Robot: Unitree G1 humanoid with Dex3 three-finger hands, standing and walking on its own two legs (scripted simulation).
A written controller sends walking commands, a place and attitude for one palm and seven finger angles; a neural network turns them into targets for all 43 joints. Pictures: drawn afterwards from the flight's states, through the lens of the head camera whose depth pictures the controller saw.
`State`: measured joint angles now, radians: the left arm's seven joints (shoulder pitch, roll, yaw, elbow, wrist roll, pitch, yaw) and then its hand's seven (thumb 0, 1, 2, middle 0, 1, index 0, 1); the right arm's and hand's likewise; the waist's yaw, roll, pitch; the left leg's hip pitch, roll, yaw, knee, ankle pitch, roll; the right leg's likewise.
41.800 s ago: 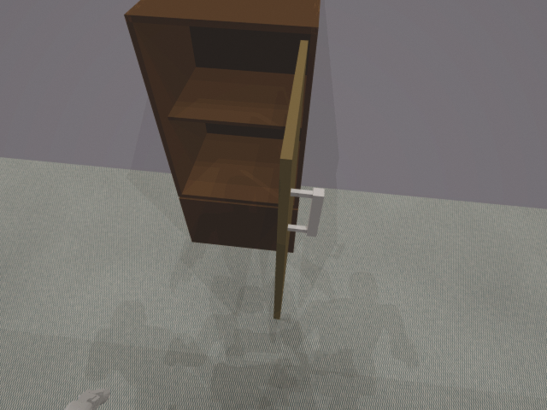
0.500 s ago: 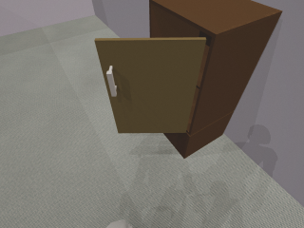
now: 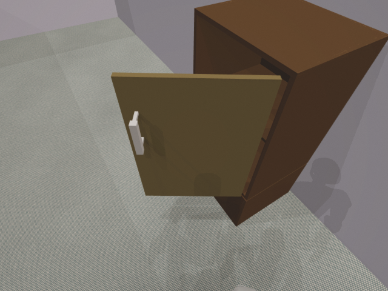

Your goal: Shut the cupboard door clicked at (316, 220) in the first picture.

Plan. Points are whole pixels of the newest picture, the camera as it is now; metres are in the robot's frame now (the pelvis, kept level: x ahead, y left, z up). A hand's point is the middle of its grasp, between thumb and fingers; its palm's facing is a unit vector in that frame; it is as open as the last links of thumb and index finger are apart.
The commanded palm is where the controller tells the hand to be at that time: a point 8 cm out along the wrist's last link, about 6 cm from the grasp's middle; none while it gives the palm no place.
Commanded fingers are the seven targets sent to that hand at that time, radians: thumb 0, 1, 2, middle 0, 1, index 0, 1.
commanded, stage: come to a stop and stand still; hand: left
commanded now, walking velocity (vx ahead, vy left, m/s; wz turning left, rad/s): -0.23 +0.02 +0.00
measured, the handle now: (138, 133) +0.52 +0.20 -0.02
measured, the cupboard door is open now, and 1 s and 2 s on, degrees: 58 58 58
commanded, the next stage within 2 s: look again from close up in 1.46 s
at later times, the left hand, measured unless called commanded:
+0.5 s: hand out of the picture +0.08 +0.20 -0.19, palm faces +0.06 -0.97 -0.22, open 7.3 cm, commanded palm none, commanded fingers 0.00 0.90 0.90 -0.20 -0.30 -0.20 -0.30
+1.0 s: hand out of the picture +0.06 +0.19 -0.18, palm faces -0.01 -0.98 -0.19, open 7.4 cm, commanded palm none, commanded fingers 0.00 0.90 0.90 -0.20 -0.30 -0.20 -0.30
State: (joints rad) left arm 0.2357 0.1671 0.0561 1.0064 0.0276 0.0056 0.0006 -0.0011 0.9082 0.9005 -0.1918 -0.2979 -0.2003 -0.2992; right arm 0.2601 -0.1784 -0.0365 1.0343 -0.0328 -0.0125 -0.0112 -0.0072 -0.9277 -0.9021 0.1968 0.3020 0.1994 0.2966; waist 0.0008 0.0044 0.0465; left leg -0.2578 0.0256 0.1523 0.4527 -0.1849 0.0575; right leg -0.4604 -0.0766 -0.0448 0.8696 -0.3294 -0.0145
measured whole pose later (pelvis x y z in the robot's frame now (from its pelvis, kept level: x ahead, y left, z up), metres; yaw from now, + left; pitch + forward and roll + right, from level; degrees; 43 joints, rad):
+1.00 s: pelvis +0.01 +0.00 +0.00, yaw -1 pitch +0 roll -1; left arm 0.21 0.20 0.05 1.04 0.01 0.05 0.01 0.00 0.91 0.90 -0.19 -0.30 -0.20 -0.30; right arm 0.27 -0.16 -0.04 1.06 -0.02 0.02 -0.04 0.00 -0.91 -0.90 0.20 0.30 0.20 0.30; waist -0.03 -0.02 0.06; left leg -0.27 0.03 0.06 0.44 -0.18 0.01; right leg -0.18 -0.02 -0.01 0.52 -0.29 0.01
